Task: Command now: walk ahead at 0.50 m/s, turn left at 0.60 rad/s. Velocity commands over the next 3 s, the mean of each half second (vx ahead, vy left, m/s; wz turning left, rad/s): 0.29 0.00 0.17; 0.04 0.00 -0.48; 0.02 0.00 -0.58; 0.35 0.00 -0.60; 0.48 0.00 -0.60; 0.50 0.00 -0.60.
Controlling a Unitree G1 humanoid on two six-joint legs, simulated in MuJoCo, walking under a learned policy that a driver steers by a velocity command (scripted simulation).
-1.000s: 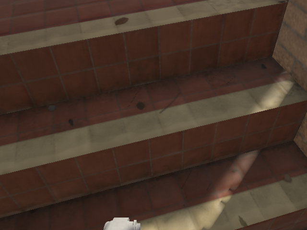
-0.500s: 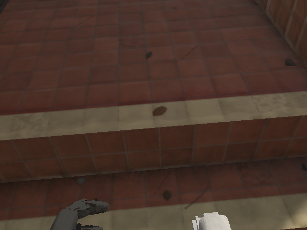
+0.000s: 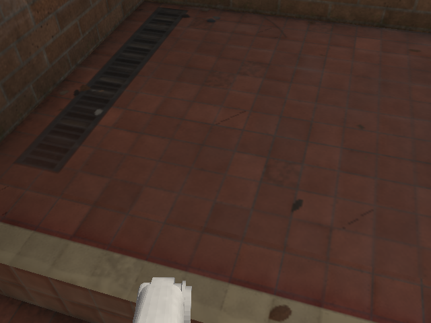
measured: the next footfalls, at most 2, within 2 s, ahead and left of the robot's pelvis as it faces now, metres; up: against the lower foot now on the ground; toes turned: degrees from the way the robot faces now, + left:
left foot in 0.20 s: +0.27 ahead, +0.10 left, +0.20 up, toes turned +12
right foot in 0.78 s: +0.48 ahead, -0.16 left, +0.41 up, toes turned -9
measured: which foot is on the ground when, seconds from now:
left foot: up 0.00-0.18, down 0.20-0.84, up 0.86-1.00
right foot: down 0.00-0.20, up 0.22-0.76, down 0.78-1.00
